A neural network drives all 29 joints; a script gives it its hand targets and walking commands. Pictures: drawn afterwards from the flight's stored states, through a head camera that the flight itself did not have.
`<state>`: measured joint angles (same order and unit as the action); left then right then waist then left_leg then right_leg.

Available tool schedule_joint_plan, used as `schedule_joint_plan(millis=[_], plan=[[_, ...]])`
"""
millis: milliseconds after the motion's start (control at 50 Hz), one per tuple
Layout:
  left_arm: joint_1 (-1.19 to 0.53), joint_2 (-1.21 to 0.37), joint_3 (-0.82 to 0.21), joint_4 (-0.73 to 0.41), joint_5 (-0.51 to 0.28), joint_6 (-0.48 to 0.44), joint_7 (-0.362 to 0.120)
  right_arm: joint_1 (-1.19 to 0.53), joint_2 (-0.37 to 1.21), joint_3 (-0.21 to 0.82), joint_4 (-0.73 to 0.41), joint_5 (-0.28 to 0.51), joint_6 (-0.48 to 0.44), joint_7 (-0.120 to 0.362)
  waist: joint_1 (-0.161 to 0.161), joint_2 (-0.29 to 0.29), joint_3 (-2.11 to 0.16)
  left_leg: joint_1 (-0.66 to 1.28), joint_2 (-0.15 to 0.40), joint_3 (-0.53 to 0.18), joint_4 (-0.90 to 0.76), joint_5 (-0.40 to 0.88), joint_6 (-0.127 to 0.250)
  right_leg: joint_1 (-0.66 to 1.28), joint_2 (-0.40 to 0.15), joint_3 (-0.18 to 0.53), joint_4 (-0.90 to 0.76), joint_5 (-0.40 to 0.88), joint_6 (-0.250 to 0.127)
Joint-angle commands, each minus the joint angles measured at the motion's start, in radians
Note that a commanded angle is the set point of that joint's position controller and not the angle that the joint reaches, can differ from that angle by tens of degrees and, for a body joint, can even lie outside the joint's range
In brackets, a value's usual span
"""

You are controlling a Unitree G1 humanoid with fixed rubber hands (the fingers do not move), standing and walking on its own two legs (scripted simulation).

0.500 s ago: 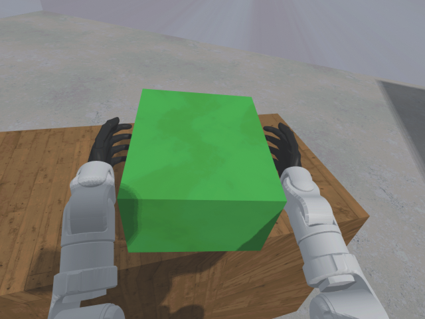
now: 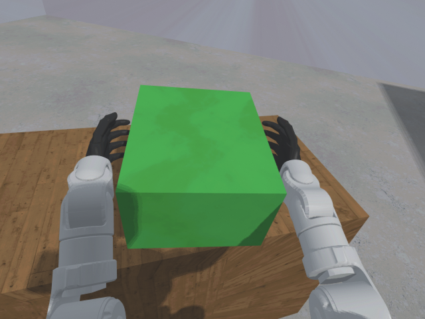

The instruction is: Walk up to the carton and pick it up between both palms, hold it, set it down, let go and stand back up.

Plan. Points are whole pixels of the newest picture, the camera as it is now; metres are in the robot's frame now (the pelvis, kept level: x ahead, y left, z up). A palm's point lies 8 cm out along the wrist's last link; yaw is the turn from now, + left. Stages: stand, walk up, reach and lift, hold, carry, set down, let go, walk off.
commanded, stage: hold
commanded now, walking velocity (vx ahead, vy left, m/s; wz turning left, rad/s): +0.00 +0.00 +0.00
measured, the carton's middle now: (196, 160) +0.40 +0.01 +0.14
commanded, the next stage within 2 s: none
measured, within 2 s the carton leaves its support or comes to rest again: neither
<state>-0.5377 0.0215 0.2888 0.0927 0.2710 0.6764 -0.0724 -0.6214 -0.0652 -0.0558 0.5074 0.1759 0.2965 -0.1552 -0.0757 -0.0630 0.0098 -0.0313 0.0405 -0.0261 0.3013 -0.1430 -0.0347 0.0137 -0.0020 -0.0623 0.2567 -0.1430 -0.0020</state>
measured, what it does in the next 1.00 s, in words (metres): stands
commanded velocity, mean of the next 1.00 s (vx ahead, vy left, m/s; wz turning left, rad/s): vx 0.00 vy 0.00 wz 0.00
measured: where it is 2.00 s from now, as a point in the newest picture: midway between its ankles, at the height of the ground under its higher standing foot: outside the picture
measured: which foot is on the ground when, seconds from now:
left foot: down 0.00-1.00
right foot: down 0.00-1.00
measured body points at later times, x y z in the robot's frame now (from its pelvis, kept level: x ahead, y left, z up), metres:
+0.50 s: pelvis +0.00 +0.00 +0.00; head -0.04 +0.03 +0.45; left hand +0.37 +0.18 +0.18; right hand +0.37 -0.16 +0.18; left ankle +0.02 +0.14 -0.75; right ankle +0.01 -0.11 -0.75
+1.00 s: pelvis +0.00 +0.00 +0.00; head -0.04 +0.03 +0.45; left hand +0.37 +0.18 +0.18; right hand +0.38 -0.16 +0.18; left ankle +0.02 +0.14 -0.75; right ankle +0.01 -0.11 -0.75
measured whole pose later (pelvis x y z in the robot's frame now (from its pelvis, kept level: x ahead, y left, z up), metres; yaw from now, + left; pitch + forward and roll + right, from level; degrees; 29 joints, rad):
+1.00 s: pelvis +0.00 +0.00 +0.00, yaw +0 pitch -7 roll -1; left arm -0.52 0.02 0.28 0.06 0.27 0.70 -0.07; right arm -0.61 -0.07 -0.04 0.47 0.19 0.32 -0.16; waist -0.08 -0.06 0.01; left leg -0.03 0.04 -0.03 0.30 -0.15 -0.04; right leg 0.01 0.00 -0.06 0.26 -0.15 0.00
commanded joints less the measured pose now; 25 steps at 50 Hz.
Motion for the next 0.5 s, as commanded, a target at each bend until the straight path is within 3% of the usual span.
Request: schedule_joint_plan(millis=[0, 480], plan=[[-0.590, -0.485, -0.432, -0.110, -0.138, -0.048, -0.125, -0.700, 0.489, 0.357, -0.289, 0.065, -0.056, 0.107, -0.009, 0.087, -0.328, 0.104, -0.077, 0.062, -0.013, 0.205, 0.005, 0.045, 0.048, -0.027, -0.026, 0.132, 0.032], [-0.580, -0.478, -0.446, -0.146, -0.147, -0.040, -0.125, -0.686, 0.493, 0.377, -0.316, 0.083, -0.037, 0.101, -0.010, 0.088, -0.340, 0.108, -0.080, 0.056, -0.006, 0.236, 0.004, 0.055, 0.049, -0.023, -0.021, 0.166, 0.033]])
